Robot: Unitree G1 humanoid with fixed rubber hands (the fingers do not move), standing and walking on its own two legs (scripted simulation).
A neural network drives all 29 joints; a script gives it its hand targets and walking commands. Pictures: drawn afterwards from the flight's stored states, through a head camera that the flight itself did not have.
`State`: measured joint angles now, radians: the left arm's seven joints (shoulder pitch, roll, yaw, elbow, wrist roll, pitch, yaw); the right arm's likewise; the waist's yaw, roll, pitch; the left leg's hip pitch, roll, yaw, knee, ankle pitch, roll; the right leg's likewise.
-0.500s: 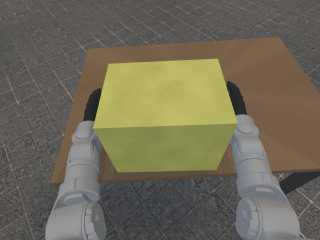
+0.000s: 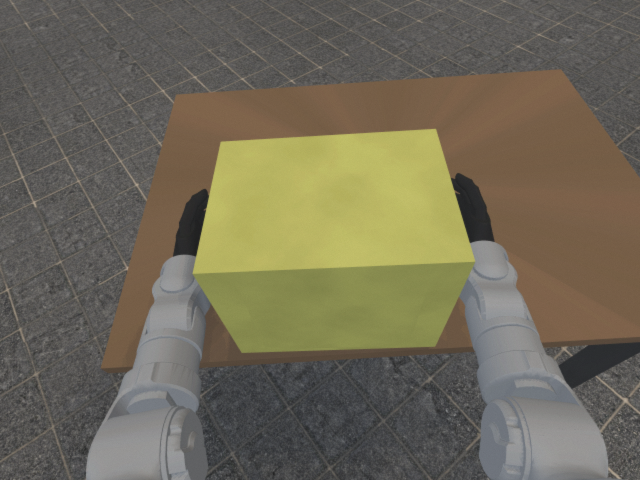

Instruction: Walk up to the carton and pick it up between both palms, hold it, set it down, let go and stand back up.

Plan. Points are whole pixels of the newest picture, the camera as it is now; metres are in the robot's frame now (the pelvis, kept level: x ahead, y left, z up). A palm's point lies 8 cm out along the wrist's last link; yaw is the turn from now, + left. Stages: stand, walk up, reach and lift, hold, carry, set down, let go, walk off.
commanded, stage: set down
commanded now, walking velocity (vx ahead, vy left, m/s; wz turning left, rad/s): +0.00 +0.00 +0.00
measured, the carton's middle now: (332, 248) +0.40 +0.00 +0.04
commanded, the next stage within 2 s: none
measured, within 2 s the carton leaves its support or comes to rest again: neither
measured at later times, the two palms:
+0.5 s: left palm (194, 253) +0.39 +0.18 +0.05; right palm (473, 242) +0.40 -0.18 +0.04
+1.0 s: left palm (161, 234) +0.41 +0.22 +0.06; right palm (504, 224) +0.42 -0.22 +0.06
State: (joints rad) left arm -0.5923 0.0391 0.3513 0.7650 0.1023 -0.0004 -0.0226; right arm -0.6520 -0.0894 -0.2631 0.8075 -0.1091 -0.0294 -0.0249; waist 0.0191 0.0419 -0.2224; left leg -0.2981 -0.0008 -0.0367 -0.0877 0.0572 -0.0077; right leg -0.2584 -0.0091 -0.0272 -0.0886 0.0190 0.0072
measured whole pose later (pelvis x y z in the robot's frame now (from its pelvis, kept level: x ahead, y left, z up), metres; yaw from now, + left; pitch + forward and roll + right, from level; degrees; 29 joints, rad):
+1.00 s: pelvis -0.02 +0.01 +0.00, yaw -4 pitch +21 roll +0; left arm -0.77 0.33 0.07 1.07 -0.31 -0.05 -0.01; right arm -0.86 -0.35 0.13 1.09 0.36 -0.05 0.00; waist 0.06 0.04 -0.23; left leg -0.48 0.01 0.03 0.19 -0.07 -0.01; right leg -0.45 0.00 0.04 0.17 -0.07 0.02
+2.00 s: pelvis -0.04 +0.00 +0.00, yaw -3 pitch +9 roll +0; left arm -0.50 0.38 0.09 0.54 -0.35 0.27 0.00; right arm -0.56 -0.41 0.04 0.62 0.38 0.19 -0.01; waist 0.05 0.02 -0.08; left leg -0.29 0.02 0.01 0.20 -0.07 -0.01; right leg -0.25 0.01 0.03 0.17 -0.07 0.00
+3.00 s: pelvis -0.03 +0.00 +0.00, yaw -3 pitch +1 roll +0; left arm 0.16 0.24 0.05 0.20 -0.22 0.01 0.02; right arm 0.21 -0.37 0.04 0.21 0.33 -0.08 0.04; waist 0.04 0.00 -0.03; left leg -0.14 0.01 0.01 0.29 -0.16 0.00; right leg -0.12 0.00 0.03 0.30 -0.19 0.01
